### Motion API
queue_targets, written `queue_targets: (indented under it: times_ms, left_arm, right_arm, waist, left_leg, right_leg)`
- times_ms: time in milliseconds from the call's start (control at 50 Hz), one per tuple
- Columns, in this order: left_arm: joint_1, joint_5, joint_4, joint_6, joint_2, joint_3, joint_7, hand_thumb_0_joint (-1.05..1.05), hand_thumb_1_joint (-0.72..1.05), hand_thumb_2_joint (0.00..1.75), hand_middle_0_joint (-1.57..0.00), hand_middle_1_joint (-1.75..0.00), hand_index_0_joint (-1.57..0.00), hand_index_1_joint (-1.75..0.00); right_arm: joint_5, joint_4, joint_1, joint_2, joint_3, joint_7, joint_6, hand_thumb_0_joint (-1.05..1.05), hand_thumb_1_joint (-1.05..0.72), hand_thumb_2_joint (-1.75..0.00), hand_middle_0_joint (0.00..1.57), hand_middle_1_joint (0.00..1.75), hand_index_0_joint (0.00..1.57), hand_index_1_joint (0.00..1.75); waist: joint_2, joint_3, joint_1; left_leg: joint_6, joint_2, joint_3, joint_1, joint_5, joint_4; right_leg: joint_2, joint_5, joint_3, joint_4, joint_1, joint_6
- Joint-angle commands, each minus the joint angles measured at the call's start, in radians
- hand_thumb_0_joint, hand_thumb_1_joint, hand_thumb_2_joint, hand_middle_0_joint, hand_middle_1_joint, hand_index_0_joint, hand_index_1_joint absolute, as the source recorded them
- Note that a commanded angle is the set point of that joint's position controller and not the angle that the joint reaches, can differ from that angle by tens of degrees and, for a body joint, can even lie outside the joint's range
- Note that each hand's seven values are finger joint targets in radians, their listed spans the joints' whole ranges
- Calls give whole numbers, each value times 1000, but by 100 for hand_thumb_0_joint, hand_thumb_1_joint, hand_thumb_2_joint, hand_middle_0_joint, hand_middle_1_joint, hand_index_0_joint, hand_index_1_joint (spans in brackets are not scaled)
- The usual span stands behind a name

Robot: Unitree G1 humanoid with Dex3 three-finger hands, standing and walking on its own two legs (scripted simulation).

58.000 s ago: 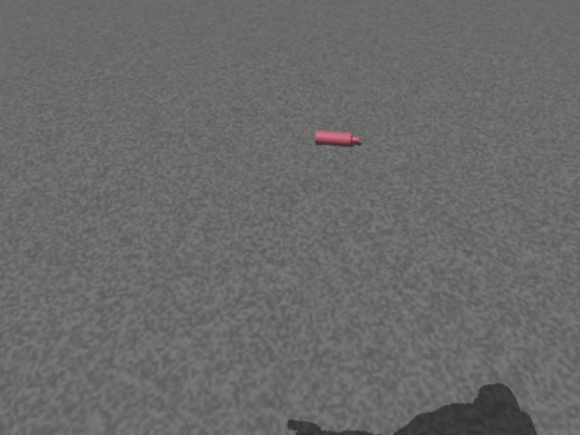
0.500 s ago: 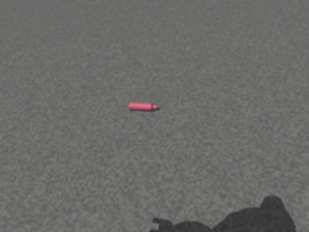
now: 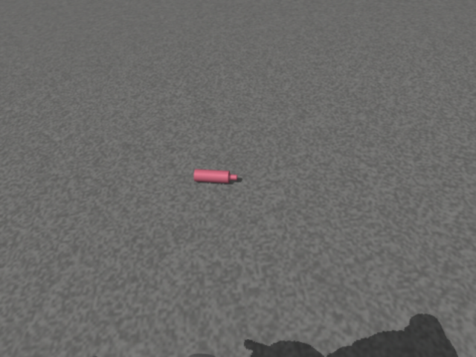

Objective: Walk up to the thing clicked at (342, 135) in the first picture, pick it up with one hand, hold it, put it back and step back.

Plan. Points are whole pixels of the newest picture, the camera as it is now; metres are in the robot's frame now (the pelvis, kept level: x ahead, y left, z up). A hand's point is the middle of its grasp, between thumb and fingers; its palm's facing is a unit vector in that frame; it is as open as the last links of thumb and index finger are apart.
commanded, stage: step back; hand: left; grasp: from above
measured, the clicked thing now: (216, 176) +1.10 +0.19 -0.73
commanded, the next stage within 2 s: stand in 0.34 s
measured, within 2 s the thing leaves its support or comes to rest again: neither
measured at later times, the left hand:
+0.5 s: hand out of the picture +0.13 +0.29 -0.15, palm faces +0.01 -0.94 -0.33, open 7.4 cm
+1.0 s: hand out of the picture +0.09 +0.29 -0.14, palm faces -0.02 -0.94 -0.35, open 7.4 cm
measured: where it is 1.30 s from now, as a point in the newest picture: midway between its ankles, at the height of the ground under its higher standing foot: outside the picture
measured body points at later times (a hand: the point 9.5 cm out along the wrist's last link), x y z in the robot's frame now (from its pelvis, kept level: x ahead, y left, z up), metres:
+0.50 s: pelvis +0.04 +0.04 +0.01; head +0.05 +0.04 +0.46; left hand +0.13 +0.34 -0.12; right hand +0.15 -0.26 -0.11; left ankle +0.04 +0.15 -0.73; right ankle +0.04 -0.10 -0.73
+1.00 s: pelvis +0.02 +0.03 +0.02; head +0.02 +0.02 +0.47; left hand +0.09 +0.33 -0.11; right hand +0.11 -0.27 -0.12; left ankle +0.04 +0.15 -0.73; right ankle +0.04 -0.10 -0.73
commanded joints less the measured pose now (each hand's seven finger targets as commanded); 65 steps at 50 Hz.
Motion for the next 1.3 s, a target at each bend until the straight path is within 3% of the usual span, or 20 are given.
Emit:
queue_targets:
  times_ms: [0,80,120,140,160,180,200,240,280,340,420,620,660,740,760,860,880,960,1100,1280]
  left_arm:
    - [-72,-6,-74,-33,305,75,21,0,90,90,-20,-30,-20,-30]
    - [-119,-14,-77,-16,295,65,22,0,90,90,-20,-30,-20,-30]
    - [-122,-23,-73,-1,282,59,23,0,90,90,-20,-30,-20,-30]
    - [-114,-26,-76,1,259,50,24,0,90,90,-20,-30,-20,-30]
    - [-97,-33,-80,4,229,42,24,0,90,90,-20,-30,-20,-30]
    - [-84,-46,-61,11,213,37,23,0,90,90,-20,-30,-20,-30]
    - [-76,-47,-35,17,232,41,26,0,90,90,-20,-30,-20,-30]
    - [-79,-31,-13,7,244,38,28,0,90,90,-20,-30,-20,-30]
    - [-105,-32,-12,0,275,42,26,0,90,90,-20,-30,-20,-30]
    - [-86,-40,30,5,210,8,18,0,90,90,-20,-30,-20,-30]
    - [-117,-36,55,3,230,-1,18,0,90,90,-20,-30,-20,-30]
    - [-145,-29,94,-1,231,-16,16,0,90,90,-20,-30,-20,-30]
    - [-144,-26,100,-2,235,-15,15,0,90,90,-20,-30,-20,-30]
    - [-145,-26,106,-2,233,-15,15,0,90,90,-20,-30,-20,-30]
    - [-146,-24,104,-3,237,-16,14,0,90,90,-20,-30,-20,-30]
    - [-145,-24,110,-4,242,-16,14,0,90,90,-20,-30,-20,-30]
    - [-141,-23,112,-2,238,-17,13,0,90,90,-20,-30,-20,-30]
    - [-131,-25,110,-2,244,-17,12,0,90,90,-20,-30,-20,-30]
    - [-122,-26,112,2,254,-18,13,0,90,90,-20,-30,-20,-30]
    - [-107,-26,108,4,254,-16,11,0,90,90,-20,-30,-20,-30]
  right_arm:
    - [-5,-32,33,-151,-35,-10,-19,0,-90,-90,20,30,20,30]
    - [-8,-11,9,-144,-35,-11,-22,0,-90,-90,20,30,20,30]
    - [-10,9,19,-142,-38,-16,-29,0,-90,-90,20,30,20,30]
    - [-15,9,14,-162,-44,-20,-33,0,-90,-90,20,30,20,30]
    - [-20,0,-6,-194,-48,-24,-38,0,-90,-90,20,30,20,30]
    - [-11,-17,-81,-223,-44,-23,-43,0,-90,-90,20,30,20,30]
    - [-4,-24,-149,-245,-41,-18,-41,0,-90,-90,20,30,20,30]
    - [1,-7,-172,-188,-25,-15,-36,0,-90,-90,20,30,20,30]
    - [3,5,-139,-175,-17,-19,-37,0,-90,-90,20,30,20,30]
    - [5,22,-153,-192,-12,-12,-56,0,-90,-90,20,30,20,30]
    - [8,40,-174,-177,-3,-12,-57,0,-90,-90,20,30,20,30]
    - [14,56,-237,-167,-1,-8,-48,0,-90,-90,20,30,20,30]
    - [13,57,-238,-162,-1,-7,-50,0,-90,-90,20,30,20,30]
    - [13,66,-249,-165,-1,-4,-48,0,-90,-90,20,30,20,30]
    - [11,65,-247,-162,0,-3,-49,0,-90,-90,20,30,20,30]
    - [10,75,-241,-163,2,0,-46,0,-90,-90,20,30,20,30]
    - [11,81,-234,-161,4,0,-44,0,-90,-90,20,30,20,30]
    - [8,87,-227,-166,4,1,-45,0,-90,-90,20,30,20,30]
    - [8,104,-197,-162,6,3,-40,0,-90,-90,20,30,20,30]
    - [5,104,-179,-166,10,1,-42,0,-90,-90,20,30,20,30]
  waist:
    - [-173,-8,-2]
    - [-205,-39,-12]
    - [-176,-54,-26]
    - [-136,-88,-32]
    - [-64,-124,-18]
    - [9,-115,16]
    - [42,-87,29]
    - [-14,-106,32]
    - [-24,-132,-1]
    - [13,-154,5]
    - [-1,-135,-4]
    - [-19,-97,-9]
    - [-35,-105,-11]
    - [-34,-75,-6]
    - [-42,-92,-9]
    - [-53,-75,-11]
    - [-50,-49,-12]
    - [-43,-76,-8]
    - [-57,-41,-16]
    - [-44,-54,-13]
  left_leg:
    - [-9,41,-1,-30,46,-73]
    - [-10,30,97,74,113,-254]
    - [-5,10,117,145,275,-401]
    - [12,46,59,175,385,-411]
    - [43,146,-55,184,499,-444]
    - [90,216,-154,84,453,-479]
    - [132,231,-155,-9,371,-473]
    - [77,180,-67,-2,427,-429]
    - [42,132,-18,46,481,-408]
    - [40,165,-55,163,567,-473]
    - [29,164,-33,196,649,-496]
    - [11,149,-1,228,538,-578]
    - [7,152,1,256,563,-584]
    - [4,148,-3,223,447,-615]
    - [3,148,3,240,477,-612]
    - [1,143,0,221,397,-631]
    - [-2,139,-5,201,333,-647]
    - [-1,142,-4,202,350,-644]
    - [-5,135,-5,189,280,-645]
    - [-4,139,-3,174,306,-637]
  right_leg:
    - [-251,-24,279,-264,-21,-126]
    - [-233,108,202,-189,-40,-112]
    - [-197,190,162,-96,-40,-72]
    - [-181,248,147,-49,-35,-42]
    - [-138,231,119,9,-33,-13]
    - [-61,47,75,25,14,17]
    - [-32,-80,60,16,90,18]
    - [-81,57,88,-77,159,6]
    - [-125,221,126,-76,160,-10]
    - [-103,249,99,-103,157,11]
    - [-110,304,98,-151,181,24]
    - [-125,256,102,-266,197,35]
    - [-128,271,101,-271,190,34]
    - [-127,175,104,-300,183,37]
    - [-131,202,106,-298,185,35]
    - [-130,133,105,-316,172,35]
    - [-125,92,107,-324,149,38]
    - [-131,109,113,-319,166,32]
    - [-126,18,123,-332,115,29]
    - [-125,63,129,-318,135,24]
